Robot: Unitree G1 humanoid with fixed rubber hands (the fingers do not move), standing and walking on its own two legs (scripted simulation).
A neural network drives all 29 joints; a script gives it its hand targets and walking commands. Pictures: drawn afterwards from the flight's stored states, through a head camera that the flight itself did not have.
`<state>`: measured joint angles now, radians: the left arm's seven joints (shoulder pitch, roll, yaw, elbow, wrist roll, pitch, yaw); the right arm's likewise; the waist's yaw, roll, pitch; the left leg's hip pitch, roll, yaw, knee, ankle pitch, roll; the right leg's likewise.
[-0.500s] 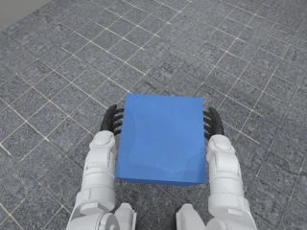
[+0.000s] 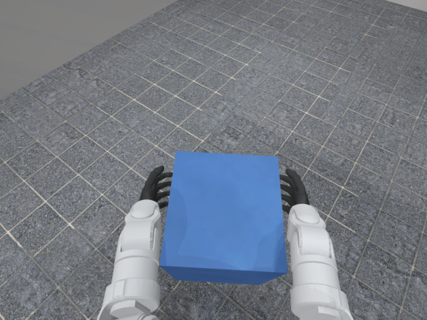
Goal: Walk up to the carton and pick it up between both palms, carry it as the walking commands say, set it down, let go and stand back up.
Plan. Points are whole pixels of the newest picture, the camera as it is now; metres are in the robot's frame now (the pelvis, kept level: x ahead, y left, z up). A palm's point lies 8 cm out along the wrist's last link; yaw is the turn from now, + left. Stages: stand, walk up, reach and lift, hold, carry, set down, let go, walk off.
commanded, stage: reach and lift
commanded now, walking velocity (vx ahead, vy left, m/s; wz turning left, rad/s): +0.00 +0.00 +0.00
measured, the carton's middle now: (221, 224) +0.33 +0.00 -0.08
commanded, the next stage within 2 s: hold in 1.56 s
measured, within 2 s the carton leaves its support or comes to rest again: neither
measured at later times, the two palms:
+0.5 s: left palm (142, 196) +0.32 +0.14 +0.06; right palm (310, 200) +0.32 -0.15 +0.06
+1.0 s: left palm (138, 200) +0.31 +0.14 +0.07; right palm (314, 204) +0.31 -0.15 +0.07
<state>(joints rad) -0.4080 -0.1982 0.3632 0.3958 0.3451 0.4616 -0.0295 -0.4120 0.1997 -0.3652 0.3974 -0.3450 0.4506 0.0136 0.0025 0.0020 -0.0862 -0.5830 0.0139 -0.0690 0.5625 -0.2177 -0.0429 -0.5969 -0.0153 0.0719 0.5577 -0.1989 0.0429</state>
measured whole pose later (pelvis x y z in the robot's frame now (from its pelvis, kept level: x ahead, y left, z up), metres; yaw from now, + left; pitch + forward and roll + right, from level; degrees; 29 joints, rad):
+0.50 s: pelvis +0.01 +0.00 +0.02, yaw +0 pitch -3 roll +0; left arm -0.34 -0.18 0.26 0.33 0.32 0.66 -0.01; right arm -0.35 0.18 -0.29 0.33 -0.33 0.64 0.01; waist 0.01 0.00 0.01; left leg -0.13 0.02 -0.06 0.35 -0.18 -0.04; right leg -0.14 -0.02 0.07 0.35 -0.16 0.04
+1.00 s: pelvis +0.01 +0.00 +0.02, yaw +0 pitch -8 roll +0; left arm -0.34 -0.17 0.25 0.28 0.32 0.75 -0.01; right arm -0.35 0.18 -0.27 0.28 -0.34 0.74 0.02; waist 0.01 0.00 0.06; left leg -0.04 0.02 -0.06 0.34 -0.17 -0.04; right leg -0.06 -0.02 0.07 0.35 -0.16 0.04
